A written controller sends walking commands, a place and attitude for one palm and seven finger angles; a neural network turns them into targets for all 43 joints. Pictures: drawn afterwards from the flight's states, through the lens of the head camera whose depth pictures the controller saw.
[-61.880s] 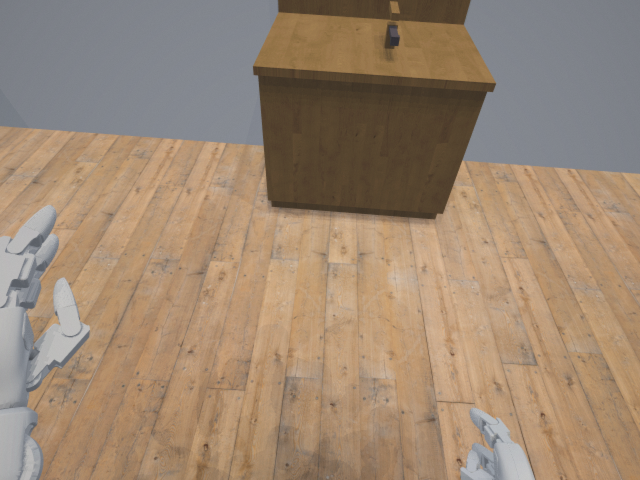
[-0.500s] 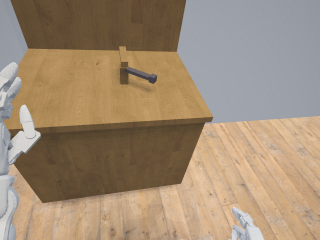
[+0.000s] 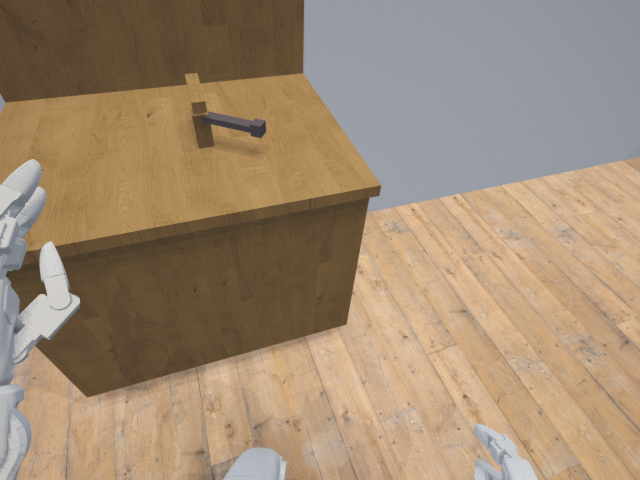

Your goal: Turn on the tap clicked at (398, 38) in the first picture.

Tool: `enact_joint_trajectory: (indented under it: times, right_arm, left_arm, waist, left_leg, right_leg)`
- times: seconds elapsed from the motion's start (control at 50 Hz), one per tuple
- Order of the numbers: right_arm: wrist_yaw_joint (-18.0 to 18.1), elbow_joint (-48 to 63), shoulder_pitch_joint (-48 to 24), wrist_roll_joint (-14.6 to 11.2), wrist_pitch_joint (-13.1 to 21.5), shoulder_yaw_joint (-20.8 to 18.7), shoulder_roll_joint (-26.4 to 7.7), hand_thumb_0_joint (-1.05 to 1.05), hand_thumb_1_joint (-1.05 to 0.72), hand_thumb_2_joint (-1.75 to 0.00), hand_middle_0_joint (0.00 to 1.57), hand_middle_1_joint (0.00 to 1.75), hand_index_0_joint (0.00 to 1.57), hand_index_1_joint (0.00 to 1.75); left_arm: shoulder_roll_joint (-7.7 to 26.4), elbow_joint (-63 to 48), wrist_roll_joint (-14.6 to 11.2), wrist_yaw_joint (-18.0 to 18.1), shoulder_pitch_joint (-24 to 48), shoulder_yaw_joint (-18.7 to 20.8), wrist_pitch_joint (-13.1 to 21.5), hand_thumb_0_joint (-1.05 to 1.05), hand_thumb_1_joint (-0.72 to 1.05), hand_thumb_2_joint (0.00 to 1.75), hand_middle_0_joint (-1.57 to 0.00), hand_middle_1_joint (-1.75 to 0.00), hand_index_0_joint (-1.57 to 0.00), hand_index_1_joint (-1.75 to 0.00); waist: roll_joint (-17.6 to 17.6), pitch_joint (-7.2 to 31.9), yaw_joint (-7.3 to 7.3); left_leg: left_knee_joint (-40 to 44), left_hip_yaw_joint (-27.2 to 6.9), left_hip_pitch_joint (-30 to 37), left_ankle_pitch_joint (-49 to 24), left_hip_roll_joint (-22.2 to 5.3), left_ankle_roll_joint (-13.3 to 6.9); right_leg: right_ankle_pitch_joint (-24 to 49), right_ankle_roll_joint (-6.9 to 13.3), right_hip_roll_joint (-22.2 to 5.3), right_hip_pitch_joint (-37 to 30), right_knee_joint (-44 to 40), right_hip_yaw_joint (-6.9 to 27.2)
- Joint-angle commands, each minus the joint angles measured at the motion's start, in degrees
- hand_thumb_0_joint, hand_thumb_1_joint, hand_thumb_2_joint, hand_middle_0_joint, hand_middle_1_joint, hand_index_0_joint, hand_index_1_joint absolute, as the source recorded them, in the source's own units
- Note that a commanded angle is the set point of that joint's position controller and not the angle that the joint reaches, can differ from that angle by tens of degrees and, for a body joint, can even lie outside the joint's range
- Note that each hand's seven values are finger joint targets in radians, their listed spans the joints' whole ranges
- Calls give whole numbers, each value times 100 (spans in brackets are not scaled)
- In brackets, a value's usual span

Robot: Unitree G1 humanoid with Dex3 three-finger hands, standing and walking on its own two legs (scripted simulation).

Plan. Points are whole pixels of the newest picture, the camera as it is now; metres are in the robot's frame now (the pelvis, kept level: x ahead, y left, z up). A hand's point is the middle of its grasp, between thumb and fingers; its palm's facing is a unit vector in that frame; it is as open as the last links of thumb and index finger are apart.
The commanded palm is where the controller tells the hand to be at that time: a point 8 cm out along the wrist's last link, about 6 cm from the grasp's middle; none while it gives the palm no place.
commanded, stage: come to a stop and stand still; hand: left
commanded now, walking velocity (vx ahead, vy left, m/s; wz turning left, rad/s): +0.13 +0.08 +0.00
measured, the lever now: (258, 128) +0.78 +0.19 +0.03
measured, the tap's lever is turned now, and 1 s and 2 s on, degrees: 53 53 53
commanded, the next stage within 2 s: look again from close up in 0.16 s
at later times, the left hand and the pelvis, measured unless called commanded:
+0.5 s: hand (73, 304) +0.21 +0.24 +0.19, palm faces +0.48 -0.77 -0.43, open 7.4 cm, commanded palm +0.16 +0.27 +0.20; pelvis +0.02 -0.02 +0.02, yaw +4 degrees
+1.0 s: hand (102, 234) +0.30 +0.25 +0.19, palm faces +0.44 -0.80 -0.41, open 7.4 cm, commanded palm +0.23 +0.29 +0.20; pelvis +0.09 +0.00 +0.01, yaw +3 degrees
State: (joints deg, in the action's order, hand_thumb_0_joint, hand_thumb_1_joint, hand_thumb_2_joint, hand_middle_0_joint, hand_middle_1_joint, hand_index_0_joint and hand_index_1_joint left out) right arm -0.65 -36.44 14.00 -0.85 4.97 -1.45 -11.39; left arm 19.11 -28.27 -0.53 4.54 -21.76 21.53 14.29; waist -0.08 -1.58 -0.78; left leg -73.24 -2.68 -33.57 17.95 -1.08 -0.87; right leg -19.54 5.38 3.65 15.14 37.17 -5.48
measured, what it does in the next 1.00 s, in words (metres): steps on the spot: left foot, then left foot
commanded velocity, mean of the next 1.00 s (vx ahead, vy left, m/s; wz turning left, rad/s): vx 0.13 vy -0.01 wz -0.01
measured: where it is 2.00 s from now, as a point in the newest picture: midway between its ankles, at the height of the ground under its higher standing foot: (334, 467)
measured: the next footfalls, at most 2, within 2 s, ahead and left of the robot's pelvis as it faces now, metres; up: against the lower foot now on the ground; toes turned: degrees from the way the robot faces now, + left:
left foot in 0.12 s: +0.07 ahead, +0.14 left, +0.00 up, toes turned +3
left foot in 0.58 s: +0.10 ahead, +0.13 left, +0.00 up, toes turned +6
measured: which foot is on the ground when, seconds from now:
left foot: up 0.00-0.10, down 0.12-0.32, up 0.34-0.56, down 0.58-1.00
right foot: down 0.00-0.86, up 0.88-1.00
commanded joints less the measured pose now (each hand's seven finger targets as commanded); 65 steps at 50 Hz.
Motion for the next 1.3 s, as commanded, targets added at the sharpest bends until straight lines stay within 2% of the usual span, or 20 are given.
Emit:
enact_joint_trajectory:
  times: [0.0, 0.08, 0.14, 0.18, 0.26, 0.28, 0.32, 0.38, 0.46, 0.58, 0.76, 0.86, 0.92, 1.0, 1.02, 1.06, 1.08, 1.12, 1.18, 1.28]
  right_arm:
    - [212, 1050, -659, 15, 383, -156, -503, 0, -90, -90, 20, 30, 20, 30]
    - [363, 1112, -523, 133, 599, -145, -462, 0, -90, -90, 20, 30, 20, 30]
    - [285, 993, -447, 132, 659, -158, -542, 0, -90, -90, 20, 30, 20, 30]
    - [225, 943, -402, 18, 637, -286, -632, 0, -90, -90, 20, 30, 20, 30]
    - [180, 1075, -441, -5, 582, -191, -639, 0, -90, -90, 20, 30, 20, 30]
    - [199, 1059, -470, 1, 568, -185, -574, 0, -90, -90, 20, 30, 20, 30]
    - [209, 1139, -466, -45, 588, -298, -695, 0, -90, -90, 20, 30, 20, 30]
    - [193, 862, -442, 40, 583, -60, -563, 0, -90, -90, 20, 30, 20, 30]
    - [295, 927, -676, 130, 618, 42, -425, 0, -90, -90, 20, 30, 20, 30]
    - [257, 1063, -707, 2, 505, -122, -703, 0, -90, -90, 20, 30, 20, 30]
    - [341, 1248, -679, -20, 189, -53, -621, 0, -90, -90, 20, 30, 20, 30]
    - [386, 1188, -522, 47, 294, -40, -639, 0, -90, -90, 20, 30, 20, 30]
    - [300, 1149, -396, 26, 371, -114, -697, 0, -90, -90, 20, 30, 20, 30]
    - [238, 1162, -596, -2, 376, -39, -638, 0, -90, -90, 20, 30, 20, 30]
    - [241, 1147, -613, -4, 377, -65, -614, 0, -90, -90, 20, 30, 20, 30]
    - [194, 1254, -498, -76, 412, -238, -689, 0, -90, -90, 20, 30, 20, 30]
    - [158, 1186, -544, -78, 448, -254, -725, 0, -90, -90, 20, 30, 20, 30]
    - [138, 1005, -557, -39, 296, -48, -553, 0, -90, -90, 20, 30, 20, 30]
    - [196, 976, -592, 26, 213, 32, -448, 0, -90, -90, 20, 30, 20, 30]
    - [305, 1168, -664, 54, 376, -94, -487, 0, -90, -90, 20, 30, 20, 30]
  left_arm:
    - [1642, -1187, -59, 327, 614, 959, 357, 0, 90, 90, -20, -30, -20, -30]
    - [1433, -1234, -143, 382, 273, 966, 375, 0, 90, 90, -20, -30, -20, -30]
    - [1493, -1341, -134, 313, 615, 811, 380, 0, 90, 90, -20, -30, -20, -30]
    - [1320, -991, -78, 264, 119, 836, 323, 0, 90, 90, -20, -30, -20, -30]
    - [1365, -1030, -110, 315, -330, 950, 260, 0, 90, 90, -20, -30, -20, -30]
    - [1406, -904, -98, 317, -243, 956, 247, 0, 90, 90, -20, -30, -20, -30]
    - [1263, -770, -225, 270, 76, 753, 152, 0, 90, 90, -20, -30, -20, -30]
    - [1315, -791, -200, 304, 307, 723, 236, 0, 90, 90, -20, -30, -20, -30]
    - [1191, -781, -144, 419, 449, 571, 197, 0, 90, 90, -20, -30, -20, -30]
    - [1119, -939, -152, 401, 250, 487, 107, 0, 90, 90, -20, -30, -20, -30]
    - [1190, -1061, -274, 411, 259, 507, -81, 0, 90, 90, -20, -30, -20, -30]
    - [1260, -1296, -182, 415, 524, 456, 5, 0, 90, 90, -20, -30, -20, -30]
    - [1305, -1494, -168, 380, 47, 583, 18, 0, 90, 90, -20, -30, -20, -30]
    - [1266, -993, -199, 384, -402, 717, -7, 0, 90, 90, -20, -30, -20, -30]
    - [1319, -919, -187, 406, -296, 745, 19, 0, 90, 90, -20, -30, -20, -30]
    - [1323, -846, -285, 377, -23, 769, 15, 0, 90, 90, -20, -30, -20, -30]
    - [1289, -1085, -315, 334, 90, 646, 123, 0, 90, 90, -20, -30, -20, -30]
    - [1353, -1171, -190, 345, 111, 695, 214, 0, 90, 90, -20, -30, -20, -30]
    - [1320, -1282, -148, 421, 565, 601, 276, 0, 90, 90, -20, -30, -20, -30]
    - [1322, -1502, -264, 431, 331, 695, 226, 0, 90, 90, -20, -30, -20, -30]
  waist:
    - [-358, 37, 18]
    - [263, 528, -4]
    - [2199, 390, 292]
    - [926, 141, 143]
    - [664, 595, -37]
    - [-18, 561, -44]
    - [-1645, 168, -9]
    - [-338, 189, 83]
    - [-823, 545, -90]
    - [224, 752, -97]
    - [77, 347, 45]
    - [1498, 254, 268]
    - [1122, 544, 182]
    - [847, 607, -45]
    - [297, 756, -118]
    - [-1775, 748, -67]
    - [-1001, 325, -57]
    - [74, 70, -6]
    - [-339, 303, 78]
    - [87, 591, 4]
  left_leg:
    - [2613, 315, 1051, 52, -230, -125]
    - [5063, 811, 2742, -268, 181, -301]
    - [5626, -2549, 3261, -1113, -1634, -1421]
    - [5387, -1875, 2352, -508, -1591, -1387]
    - [4715, -455, 686, 872, -761, -585]
    - [3867, -68, 211, 1203, -368, -377]
    - [1441, 110, -278, 927, 313, 12]
    - [1494, -111, 142, 156, -80, 109]
    - [3986, 612, 1761, -452, 135, -33]
    - [4655, -158, 2825, -2028, -545, -283]
    - [4362, 72, 1983, 35, -301, -277]
    - [5464, -2499, 3548, -850, -1723, -1194]
    - [5029, -1711, 3807, -2143, -1621, -1129]
    - [4103, 26, 1484, -1103, -955, -581]
    - [2995, 314, 564, -724, -675, -446]
    - [139, 338, -1082, 961, 173, -75]
    - [-263, -149, -1209, 832, -165, 4]
    - [131, -211, -1152, 675, -576, 65]
    - [1890, 362, 215, -122, -638, 56]
    - [4231, 1159, 2864, -624, -31, -108]
  right_leg:
    - [-739, 659, -1908, 685, -1862, 1686]
    - [-317, 112, -1044, 258, -622, 1188]
    - [-1286, -429, -143, 2002, 2159, 491]
    - [-871, -353, -465, 1582, 1727, 942]
    - [102, -474, -322, -1283, -971, 250]
    - [-201, -316, -598, -1669, -1499, 851]
    - [-1244, 456, -2212, -747, -2733, 3945]
    - [490, 734, -2084, -479, -2211, 2632]
    - [1124, 192, -1520, -402, -1901, 1413]
    - [1453, -599, -868, -238, -1461, 1245]
    - [-574, 114, -1055, -113, -1435, 1610]
    - [-1022, -324, -239, 1959, 1007, 475]
    - [-737, -337, -398, 1980, 732, 429]
    - [582, -322, -126, -957, -938, -244]
    - [272, -124, -348, -1961, -1181, 292]
    - [-509, 1031, -2274, -2241, -2269, 4085]
    - [-422, 1295, -2545, -1708, -2400, 4168]
    - [724, 1341, -2425, -1299, -2081, 3236]
    - [1209, 829, -1826, -353, -1935, 1494]
    - [485, 278, -1112, 348, -558, 783]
